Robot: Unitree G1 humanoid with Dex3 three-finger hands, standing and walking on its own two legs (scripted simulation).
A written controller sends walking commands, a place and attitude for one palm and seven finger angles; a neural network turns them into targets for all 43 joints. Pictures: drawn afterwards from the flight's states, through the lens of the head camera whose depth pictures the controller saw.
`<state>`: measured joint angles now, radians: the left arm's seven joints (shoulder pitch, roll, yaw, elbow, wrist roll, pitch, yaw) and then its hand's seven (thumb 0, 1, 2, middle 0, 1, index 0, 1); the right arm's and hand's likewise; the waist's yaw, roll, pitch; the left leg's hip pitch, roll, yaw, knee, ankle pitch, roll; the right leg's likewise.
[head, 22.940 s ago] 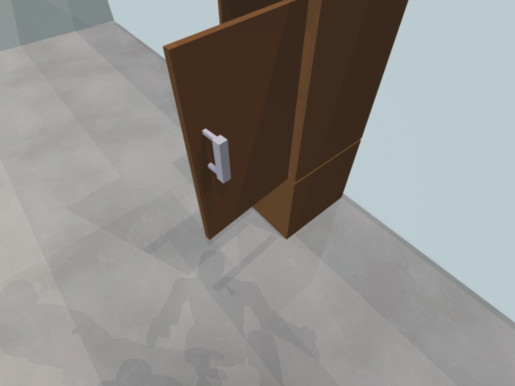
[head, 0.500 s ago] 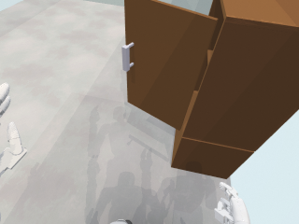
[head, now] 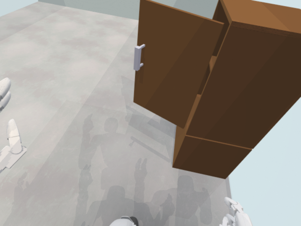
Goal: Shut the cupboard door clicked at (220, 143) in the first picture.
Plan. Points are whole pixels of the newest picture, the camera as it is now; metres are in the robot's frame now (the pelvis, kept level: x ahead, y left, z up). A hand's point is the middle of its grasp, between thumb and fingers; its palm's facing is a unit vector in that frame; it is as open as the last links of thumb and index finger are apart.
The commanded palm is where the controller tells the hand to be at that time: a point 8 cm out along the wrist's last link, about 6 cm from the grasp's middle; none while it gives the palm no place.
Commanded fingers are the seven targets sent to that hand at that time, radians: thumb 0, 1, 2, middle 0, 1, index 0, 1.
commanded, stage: stop stepping back and stand still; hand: left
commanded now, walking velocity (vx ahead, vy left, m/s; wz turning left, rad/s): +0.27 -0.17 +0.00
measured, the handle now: (139, 57) +0.87 +0.11 +0.02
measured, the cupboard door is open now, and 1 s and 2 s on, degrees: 67 67 67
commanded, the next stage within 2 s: let the arm hang, fingers relaxed in 1.12 s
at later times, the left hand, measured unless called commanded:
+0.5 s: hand out of the picture +0.10 +0.34 +0.19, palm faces +0.41 -0.83 -0.38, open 7.4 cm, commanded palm +0.04 +0.38 +0.20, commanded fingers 0.00 0.90 0.90 -0.20 -0.30 -0.20 -0.30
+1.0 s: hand out of the picture +0.15 +0.31 +0.19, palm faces +0.38 -0.81 -0.44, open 7.4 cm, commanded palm +0.09 +0.36 +0.20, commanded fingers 0.00 0.90 0.90 -0.20 -0.30 -0.20 -0.30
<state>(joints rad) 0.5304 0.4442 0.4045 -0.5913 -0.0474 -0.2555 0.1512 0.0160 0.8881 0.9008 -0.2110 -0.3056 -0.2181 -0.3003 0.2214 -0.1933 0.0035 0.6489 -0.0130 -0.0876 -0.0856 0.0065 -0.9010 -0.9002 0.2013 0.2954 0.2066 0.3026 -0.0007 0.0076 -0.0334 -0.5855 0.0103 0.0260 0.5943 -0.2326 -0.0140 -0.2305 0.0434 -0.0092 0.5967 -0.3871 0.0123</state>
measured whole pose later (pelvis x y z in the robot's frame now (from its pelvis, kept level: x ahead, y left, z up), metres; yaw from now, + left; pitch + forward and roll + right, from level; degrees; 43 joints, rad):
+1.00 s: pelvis -0.08 +0.07 +0.01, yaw -5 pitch +0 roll +1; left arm 0.52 0.43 0.44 -0.49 -0.04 -0.19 0.18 0.02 0.89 0.90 -0.21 -0.31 -0.22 -0.30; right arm 0.23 -0.20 0.00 0.64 0.00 -0.08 -0.08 0.01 -0.91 -0.90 0.20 0.29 0.20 0.30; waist -0.03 -0.05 -0.02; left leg -0.35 0.02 0.09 0.58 -0.24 0.02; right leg -0.16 0.00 -0.05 0.60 -0.43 -0.01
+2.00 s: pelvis -0.09 +0.10 +0.02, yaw -4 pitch -2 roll +0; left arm 0.36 0.13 0.00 1.16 0.01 0.01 0.04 0.01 0.91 0.90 -0.20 -0.30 -0.20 -0.30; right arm 0.29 -0.14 0.01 1.14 -0.01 0.02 -0.04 0.00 -0.92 -0.90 0.20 0.29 0.20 0.30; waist 0.00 0.00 0.04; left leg -0.25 -0.02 0.10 0.40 -0.13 0.05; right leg -0.04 -0.02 -0.06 0.39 -0.32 0.00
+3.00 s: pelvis -0.09 +0.09 +0.03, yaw -5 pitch -2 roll +0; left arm 0.28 0.17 0.01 1.14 0.01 -0.01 0.03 0.00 0.91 0.90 -0.20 -0.30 -0.20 -0.30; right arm 0.23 -0.18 0.00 1.13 -0.01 0.01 -0.03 0.00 -0.91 -0.90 0.20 0.29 0.20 0.30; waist -0.01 -0.01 0.04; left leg -0.24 0.00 0.09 0.39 -0.13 0.04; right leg -0.02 0.00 -0.05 0.36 -0.31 -0.02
